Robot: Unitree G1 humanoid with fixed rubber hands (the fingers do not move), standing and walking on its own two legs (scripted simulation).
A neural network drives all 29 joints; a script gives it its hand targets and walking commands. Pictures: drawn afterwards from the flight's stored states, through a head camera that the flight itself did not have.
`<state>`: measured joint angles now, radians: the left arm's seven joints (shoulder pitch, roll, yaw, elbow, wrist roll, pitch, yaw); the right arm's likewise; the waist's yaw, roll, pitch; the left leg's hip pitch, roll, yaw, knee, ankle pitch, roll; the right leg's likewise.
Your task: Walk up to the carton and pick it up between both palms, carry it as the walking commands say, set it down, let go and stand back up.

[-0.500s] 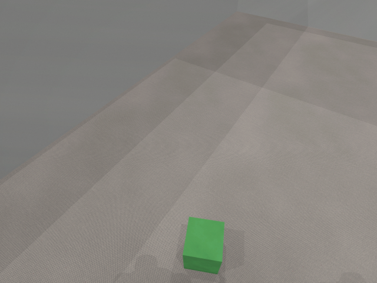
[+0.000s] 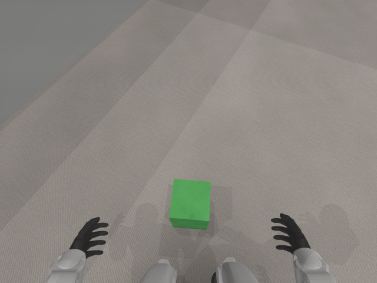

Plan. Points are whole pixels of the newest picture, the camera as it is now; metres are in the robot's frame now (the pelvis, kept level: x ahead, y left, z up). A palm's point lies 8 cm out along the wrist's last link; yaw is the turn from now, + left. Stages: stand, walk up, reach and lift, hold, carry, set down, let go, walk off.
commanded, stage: reach and lift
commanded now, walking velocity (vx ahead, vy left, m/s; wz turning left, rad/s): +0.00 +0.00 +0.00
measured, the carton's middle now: (190, 205) +0.42 +0.03 -0.61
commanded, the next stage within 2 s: none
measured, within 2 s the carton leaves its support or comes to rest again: neither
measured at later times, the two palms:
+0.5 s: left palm (110, 202) +0.30 +0.23 -0.13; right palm (271, 207) +0.30 -0.18 -0.13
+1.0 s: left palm (139, 160) +0.44 +0.18 -0.17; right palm (255, 168) +0.42 -0.16 -0.17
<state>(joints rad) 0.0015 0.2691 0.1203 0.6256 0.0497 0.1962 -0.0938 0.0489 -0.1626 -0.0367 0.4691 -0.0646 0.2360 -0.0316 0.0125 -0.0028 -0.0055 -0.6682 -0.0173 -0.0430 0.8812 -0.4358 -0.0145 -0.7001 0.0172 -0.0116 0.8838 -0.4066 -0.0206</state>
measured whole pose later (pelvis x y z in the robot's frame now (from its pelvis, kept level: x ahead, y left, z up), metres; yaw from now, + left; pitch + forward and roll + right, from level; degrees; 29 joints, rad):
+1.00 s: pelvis -0.05 +0.02 -0.06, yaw -1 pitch +42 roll +0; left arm -1.04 0.18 0.30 0.88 0.07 0.09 0.03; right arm -0.99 -0.12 -0.32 0.79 -0.06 0.10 -0.11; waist -0.01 0.00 -0.03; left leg -1.43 -0.03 -0.01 1.04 -0.34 0.01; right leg -1.45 0.01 0.02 1.00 -0.29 0.01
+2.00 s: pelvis -0.10 +0.02 -0.27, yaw -2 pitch +48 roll -1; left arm -1.33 0.28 0.16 1.02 -0.06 0.10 0.10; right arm -1.29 -0.19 -0.29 0.97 0.07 0.09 -0.16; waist -0.02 -0.01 0.07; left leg -2.17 -0.04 0.00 1.90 -0.56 0.01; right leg -2.20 0.02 0.01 1.86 -0.49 0.02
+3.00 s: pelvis -0.11 +0.02 -0.36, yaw -2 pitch +36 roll -2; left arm -1.56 0.35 0.01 1.21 -0.19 0.05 0.10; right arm -1.52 -0.26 -0.16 1.18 0.18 0.02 -0.16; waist -0.01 -0.02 0.42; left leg -2.25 -0.04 0.00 2.22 -0.60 0.01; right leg -2.27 0.02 0.00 2.16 -0.52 0.03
